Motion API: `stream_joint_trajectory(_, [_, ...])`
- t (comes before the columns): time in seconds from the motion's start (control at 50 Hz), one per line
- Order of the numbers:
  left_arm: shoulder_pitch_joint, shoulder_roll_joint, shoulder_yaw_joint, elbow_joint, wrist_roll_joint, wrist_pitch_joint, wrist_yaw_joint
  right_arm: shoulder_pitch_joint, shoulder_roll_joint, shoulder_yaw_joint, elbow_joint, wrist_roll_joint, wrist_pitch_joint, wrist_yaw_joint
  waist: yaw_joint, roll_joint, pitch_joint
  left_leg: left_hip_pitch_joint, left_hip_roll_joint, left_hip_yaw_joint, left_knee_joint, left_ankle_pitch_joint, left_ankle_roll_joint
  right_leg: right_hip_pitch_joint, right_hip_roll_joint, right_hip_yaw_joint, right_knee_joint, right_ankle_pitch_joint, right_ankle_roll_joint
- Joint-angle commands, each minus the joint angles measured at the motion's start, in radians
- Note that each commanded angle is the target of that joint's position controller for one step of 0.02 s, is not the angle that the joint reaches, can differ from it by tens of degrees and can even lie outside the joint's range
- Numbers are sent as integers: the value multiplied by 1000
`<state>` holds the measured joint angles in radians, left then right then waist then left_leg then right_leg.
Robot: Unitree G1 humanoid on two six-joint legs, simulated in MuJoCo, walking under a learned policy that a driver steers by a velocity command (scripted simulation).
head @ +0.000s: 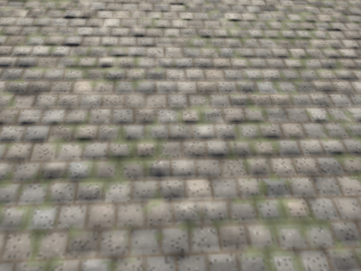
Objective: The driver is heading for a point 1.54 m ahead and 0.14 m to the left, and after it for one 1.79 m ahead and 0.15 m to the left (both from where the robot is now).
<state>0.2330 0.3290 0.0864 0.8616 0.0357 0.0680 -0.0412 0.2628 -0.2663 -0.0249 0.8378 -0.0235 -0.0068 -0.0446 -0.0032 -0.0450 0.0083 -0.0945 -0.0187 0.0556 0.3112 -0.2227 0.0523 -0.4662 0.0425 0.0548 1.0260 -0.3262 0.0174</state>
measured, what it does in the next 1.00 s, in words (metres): walks ahead, turning left: right foot, then left foot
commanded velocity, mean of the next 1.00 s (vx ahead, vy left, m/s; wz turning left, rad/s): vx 0.44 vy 0.00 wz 0.21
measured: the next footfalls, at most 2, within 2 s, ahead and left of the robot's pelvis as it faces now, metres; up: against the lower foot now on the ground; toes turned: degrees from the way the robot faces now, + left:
right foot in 0.28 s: +0.14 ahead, -0.16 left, +0.00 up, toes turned -7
left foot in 0.78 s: +0.45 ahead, +0.02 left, +0.00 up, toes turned +14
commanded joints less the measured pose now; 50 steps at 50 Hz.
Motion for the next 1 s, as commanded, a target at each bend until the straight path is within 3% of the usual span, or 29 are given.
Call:
stream_joint_trajectory(0.02, [-119, 59, 8, -94, 2, -20, -20, 74, -169, -45, -20, 0, -33, 3, -62, 145, 77, 183, 282, -249, -192, -188, 129, -263, -36, 6, -52, 17, 20])
stream_joint_trajectory(0.1, [-157, 32, -3, -112, 1, -36, -27, 111, -158, -48, 9, -6, -55, 22, -72, 163, 90, 150, 289, -199, -205, -174, 137, -198, -44, -9, -198, 34, 2])
stream_joint_trajectory(0.2, [-225, 3, -26, -142, 1, -59, -25, 144, -153, -50, 53, -10, -67, 50, -71, 196, 108, 14, 281, -121, -166, -46, 141, 21, -41, -117, -420, -12, -57])
stream_joint_trajectory(0.22, [-203, 4, -27, -139, 0, -65, -20, 147, -160, -52, 64, -5, -64, 55, -49, 199, 103, -16, 286, -126, -136, 44, 143, 91, -29, -138, -463, -1, -72])
stream_joint_trajectory(0.24, [-134, 0, -27, -117, 2, -75, -12, 126, -166, -53, 69, 7, -59, 58, 0, 179, 88, -66, 278, -114, -76, 119, 135, 208, -15, -153, -542, 59, -86])
stream_joint_trajectory(0.26, [-7, 15, -19, -68, 6, -88, 0, 109, -156, -49, 70, 16, -56, 59, 65, 124, 39, -151, 241, -78, 45, 208, 114, 408, 4, -151, -620, 116, -98])
stream_joint_trajectory(0.28, [160, 80, 4, -13, 20, -104, 19, 83, -117, -34, 52, 19, -60, 62, 138, 9, -72, -267, 160, -10, 276, 177, 77, 642, -99, -20, -665, 44, -115])
stream_joint_trajectory(0.3, [283, 208, 28, -8, 30, -114, 37, 58, 0, -2, -16, 22, -63, 67, 171, -246, -177, -530, 29, 61, 610, -269, 22, 831, -430, 406, -805, -217, -178])
stream_joint_trajectory(0.32, [265, 228, 35, 2, 6, -112, 48, 63, -93, -29, 5, 11, -52, 52, 158, -159, -119, -594, -2, -90, 780, -322, 39, 682, -477, 532, -854, -249, -235])
stream_joint_trajectory(0.34, [151, 149, 11, -21, 1, -112, 47, 61, -120, -42, 16, 16, -50, 56, 94, -67, -10, -606, 57, -151, 816, -236, 59, 586, -425, 392, -850, -246, -212])
stream_joint_trajectory(0.36, [64, 74, -10, -37, -6, -118, 42, 80, -107, -42, 35, 22, -51, 65, 50, -55, 44, -573, 84, -141, 789, -152, 56, 498, -367, 280, -876, -155, -177])
stream_joint_trajectory(0.38, [21, 31, -23, -45, -8, -127, 42, 96, -89, -43, 53, 19, -45, 69, 22, -63, 63, -548, 98, -128, 764, -98, 46, 465, -319, 182, -896, -48, -145])
stream_joint_trajectory(0.42, [30, -1, -34, -33, -7, -146, 47, 118, -66, -42, 76, -4, -27, 79, 6, -60, 58, -519, 96, -107, 785, -27, 24, 444, -277, 56, -897, 163, -126])
stream_joint_trajectory(0.46, [76, 8, -32, -7, -13, -161, 48, 82, -42, -42, 59, -2, -19, 88, -1, -42, 63, -565, 96, -97, 807, 18, 14, 453, -280, -14, -890, 338, -131])
stream_joint_trajectory(0.54, [130, -15, -39, 25, -13, -170, 51, -58, -21, -37, 2, -4, -12, 101, 6, -36, 103, -665, 96, -68, 732, 119, -6, 454, -276, -118, -900, 480, -144])
stream_joint_trajectory(0.6, [138, -12, -42, 43, -14, -173, 55, -170, 6, -19, -44, -7, -16, 114, 15, -32, 127, -604, 82, -3, 525, 204, -4, 429, -253, -202, -897, 561, -135])
stream_joint_trajectory(0.64, [167, 8, -39, 62, -16, -172, 62, -236, 10, -10, -76, -9, -15, 121, 26, -26, 136, -556, 71, 43, 414, 212, 17, 455, -271, -228, -893, 633, -130])
stream_joint_trajectory(0.7, [180, 45, -33, 79, -15, -164, 73, -219, -14, -16, -85, -11, -12, 114, 2, -36, 85, -446, 4, 103, 334, 137, 75, 554, -289, -277, -763, 1000, -112])
stream_joint_trajectory(0.74, [167, 78, -24, 78, -10, -147, 82, -100, -47, -30, -57, -14, -11, 103, -57, -60, -3, -307, -57, 120, 327, 31, 126, 589, -302, -296, -542, 1221, -112])
stream_joint_trajectory(0.76, [163, 91, -20, 73, -7, -137, 81, 1, -76, -45, -28, -16, -17, 97, -96, -59, -67, -178, -80, 101, 289, -2, 154, 553, -306, -289, -370, 1168, -117])
stream_joint_trajectory(0.78, [149, 97, -18, 60, -9, -132, 74, 140, -118, -68, 15, -26, -23, 85, -165, -11, -136, 33, -71, 43, 201, -8, 193, 421, -280, -300, -118, 956, -100])
stream_joint_trajectory(0.8, [190, 1, -38, 17, -15, -137, 60, 177, -225, -100, 17, -31, -19, 67, -127, 174, -220, 297, 200, -336, 179, -94, 286, 98, -173, -297, 238, 226, -61])
stream_joint_trajectory(0.82, [149, 15, -31, -49, -25, -146, 47, 149, -277, -111, -8, -2, -10, 70, -98, 233, -305, 424, 367, -839, 15, -79, 420, -184, 13, -111, 481, -224, -33])
stream_joint_trajectory(0.84, [27, 46, -27, -73, -16, -158, 42, 119, -245, -106, 1, 15, -5, 62, -111, 93, -174, 340, 337, -706, -38, -68, 373, -288, -66, -3, 459, -108, -44])
stream_joint_trajectory(0.86, [21, 38, -33, -82, -24, -171, 39, 68, -197, -95, 2, 20, -7, 55, -70, 51, -60, 188, 314, -588, -61, 3, 334, -268, -109, -13, 366, -18, -47])
stream_joint_trajectory(0.88, [38, 32, -32, -66, -20, -171, 42, 23, -154, -84, -2, 15, -14, 52, -20, -4, 5, 66, 259, -498, -77, 116, 286, -205, -141, -15, 273, 11, -42])
stream_joint_trajectory(0.92, [80, 17, -36, -57, 12, -133, 40, -20, -117, -69, -9, 23, -32, 46, 35, 12, 10, -63, 179, -375, -93, 262, 252, -86, -165, -11, 177, 17, -11])
stream_joint_trajectory(0.94, [81, 11, -36, -62, 18, -117, 36, -10, -119, -68, -7, 25, -44, 48, 42, 22, 1, -83, 159, -351, -94, 317, 253, -71, -163, -22, 150, 16, 3])
stream_joint_trajectory(1.0, [19, -4, -39, -86, 14, -96, 25, 44, -138, -70, 10, 24, -61, 52, 27, 52, 19, -103, 126, -290, -131, 339, 227, -112, -172, -57, 27, 119, 26])
Over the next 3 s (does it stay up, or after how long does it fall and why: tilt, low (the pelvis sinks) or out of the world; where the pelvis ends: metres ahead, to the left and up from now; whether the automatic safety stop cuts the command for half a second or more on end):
stays up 1.45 0.07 -0.03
